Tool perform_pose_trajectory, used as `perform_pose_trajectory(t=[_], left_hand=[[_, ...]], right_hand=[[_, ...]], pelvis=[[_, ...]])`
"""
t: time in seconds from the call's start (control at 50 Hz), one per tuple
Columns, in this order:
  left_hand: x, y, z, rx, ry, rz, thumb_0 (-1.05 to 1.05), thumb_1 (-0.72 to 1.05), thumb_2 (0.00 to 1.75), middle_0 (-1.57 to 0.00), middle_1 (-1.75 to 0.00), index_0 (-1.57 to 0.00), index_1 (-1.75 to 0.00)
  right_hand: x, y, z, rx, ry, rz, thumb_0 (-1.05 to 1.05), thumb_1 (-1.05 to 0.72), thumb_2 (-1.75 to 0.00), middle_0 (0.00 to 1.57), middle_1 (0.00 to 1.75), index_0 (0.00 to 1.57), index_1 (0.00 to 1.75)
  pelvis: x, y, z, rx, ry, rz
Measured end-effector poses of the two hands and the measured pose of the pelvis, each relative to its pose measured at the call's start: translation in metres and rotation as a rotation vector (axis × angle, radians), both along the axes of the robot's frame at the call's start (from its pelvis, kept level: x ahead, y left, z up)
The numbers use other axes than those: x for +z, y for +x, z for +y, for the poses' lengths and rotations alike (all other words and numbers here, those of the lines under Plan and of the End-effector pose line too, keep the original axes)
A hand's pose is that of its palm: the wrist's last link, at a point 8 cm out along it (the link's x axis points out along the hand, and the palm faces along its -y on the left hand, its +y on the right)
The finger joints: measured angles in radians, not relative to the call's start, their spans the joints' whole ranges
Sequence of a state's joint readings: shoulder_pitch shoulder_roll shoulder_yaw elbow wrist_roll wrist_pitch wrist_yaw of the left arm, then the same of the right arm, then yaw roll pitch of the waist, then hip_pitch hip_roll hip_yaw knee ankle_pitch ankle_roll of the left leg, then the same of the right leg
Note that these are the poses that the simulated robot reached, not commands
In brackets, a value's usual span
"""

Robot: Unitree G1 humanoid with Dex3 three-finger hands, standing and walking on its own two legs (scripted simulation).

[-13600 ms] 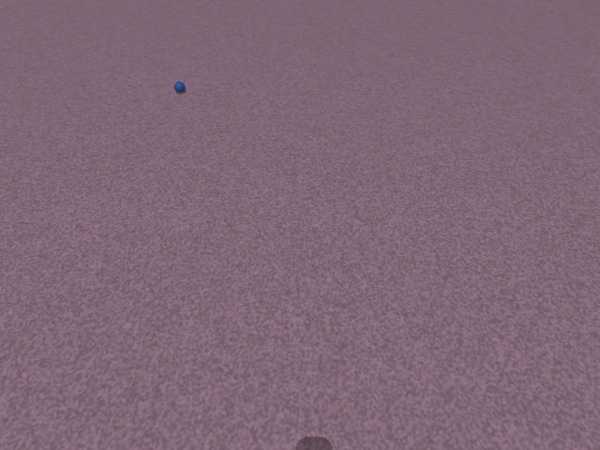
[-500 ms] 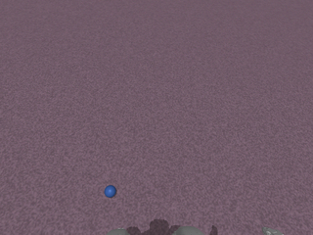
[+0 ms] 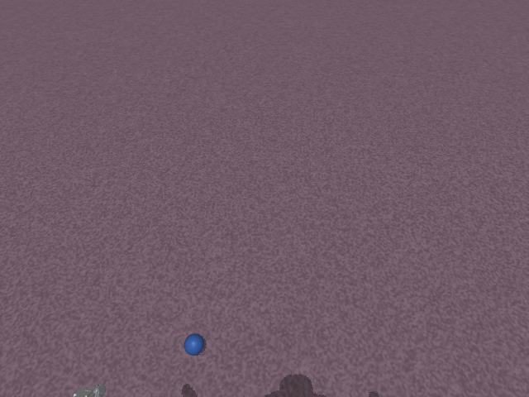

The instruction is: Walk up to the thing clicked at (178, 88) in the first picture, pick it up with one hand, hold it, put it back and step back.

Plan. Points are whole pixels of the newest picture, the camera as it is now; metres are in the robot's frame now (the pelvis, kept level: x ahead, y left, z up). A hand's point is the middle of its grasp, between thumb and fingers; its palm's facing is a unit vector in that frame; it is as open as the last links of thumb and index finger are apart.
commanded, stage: walk up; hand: left
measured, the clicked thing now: (194, 344) +0.39 +0.26 -0.73
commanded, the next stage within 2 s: stand in 0.92 s
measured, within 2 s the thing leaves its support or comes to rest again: neither
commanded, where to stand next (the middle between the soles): +0.04 +0.01 m, yaw +1 degrees
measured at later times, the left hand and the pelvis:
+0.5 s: hand out of the picture +0.09 +0.25 -0.14, palm faces +0.00 -0.94 -0.33, open 7.4 cm; pelvis +0.01 +0.00 +0.01, yaw +0 degrees
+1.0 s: hand out of the picture +0.09 +0.26 -0.14, palm faces +0.01 -0.94 -0.34, open 7.4 cm; pelvis +0.01 +0.00 +0.02, yaw +1 degrees
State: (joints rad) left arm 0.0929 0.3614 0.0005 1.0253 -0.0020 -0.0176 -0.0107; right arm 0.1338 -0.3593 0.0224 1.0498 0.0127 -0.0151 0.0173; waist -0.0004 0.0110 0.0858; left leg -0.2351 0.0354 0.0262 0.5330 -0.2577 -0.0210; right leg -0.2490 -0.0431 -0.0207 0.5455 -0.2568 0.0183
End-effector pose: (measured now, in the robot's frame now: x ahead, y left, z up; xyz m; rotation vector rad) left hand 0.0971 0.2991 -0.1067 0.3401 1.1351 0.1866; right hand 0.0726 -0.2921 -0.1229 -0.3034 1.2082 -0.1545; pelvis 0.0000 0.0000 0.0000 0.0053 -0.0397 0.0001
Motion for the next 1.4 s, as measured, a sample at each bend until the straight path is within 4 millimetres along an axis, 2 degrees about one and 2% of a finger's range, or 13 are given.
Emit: perform_pose_trajectory(t=[0.1,0.22,0.38,0.58,0.72,1.16,1.4], left_hand=[[0.003,0.013,-0.003,0.003,-0.013,-0.003,0.00,0.90,0.90,-0.20,-0.30,-0.21,-0.30],[0.004,0.016,-0.005,0.016,-0.025,0.011,0.00,0.90,0.90,-0.20,-0.30,-0.20,-0.30],[0.002,0.000,-0.003,0.044,-0.029,0.058,0.00,0.90,0.90,-0.20,-0.30,-0.20,-0.30],[0.000,-0.023,0.000,0.076,-0.025,0.112,0.00,0.90,0.90,-0.20,-0.30,-0.20,-0.30],[0.000,-0.030,0.001,0.088,-0.026,0.125,0.00,0.90,0.90,-0.20,-0.30,-0.20,-0.30],[0.003,-0.010,0.000,0.050,-0.020,0.077,0.00,0.90,0.90,-0.20,-0.30,-0.20,-0.30],[0.004,-0.010,-0.001,0.044,-0.015,0.080,0.00,0.90,0.90,-0.20,-0.30,-0.20,-0.30]], right_hand=[[0.007,0.003,-0.004,-0.014,-0.015,0.015,0.00,-0.90,-0.90,0.21,0.30,0.20,0.30],[0.015,0.009,-0.011,-0.024,-0.038,0.016,0.00,-0.90,-0.90,0.21,0.30,0.20,0.30],[0.020,0.016,-0.013,-0.026,-0.046,0.010,0.00,-0.90,-0.90,0.21,0.30,0.20,0.30],[0.018,0.017,-0.006,-0.020,-0.027,0.019,0.00,-0.90,-0.90,0.21,0.30,0.20,0.30],[0.015,0.014,-0.001,-0.014,-0.018,0.038,0.00,-0.90,-0.90,0.21,0.30,0.20,0.30],[0.018,0.020,-0.003,-0.016,-0.029,0.018,0.00,-0.90,-0.90,0.21,0.30,0.20,0.30],[0.017,0.016,-0.006,-0.018,-0.030,0.027,0.00,-0.90,-0.90,0.21,0.30,0.20,0.30]], pelvis=[[0.006,0.003,0.000,0.002,-0.002,0.000],[0.011,0.006,0.000,0.003,-0.004,0.000],[0.014,0.008,-0.001,0.004,-0.005,-0.002],[0.015,0.008,0.000,0.006,-0.007,-0.001],[0.015,0.009,0.001,0.010,-0.007,0.003],[0.015,0.015,0.001,0.013,-0.005,0.001],[0.015,0.016,-0.001,0.013,-0.004,0.000]])
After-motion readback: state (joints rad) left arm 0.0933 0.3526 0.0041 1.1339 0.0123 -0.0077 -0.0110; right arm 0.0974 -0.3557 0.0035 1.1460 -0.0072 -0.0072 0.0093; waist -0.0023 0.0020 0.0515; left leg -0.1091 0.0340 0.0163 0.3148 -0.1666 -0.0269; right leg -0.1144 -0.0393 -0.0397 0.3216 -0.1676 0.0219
